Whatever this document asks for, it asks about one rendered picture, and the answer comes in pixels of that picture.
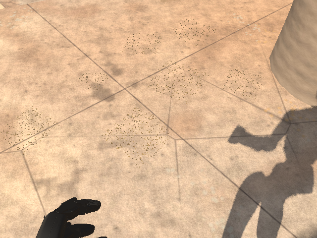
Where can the left robot hand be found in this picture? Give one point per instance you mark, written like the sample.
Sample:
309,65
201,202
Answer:
55,224

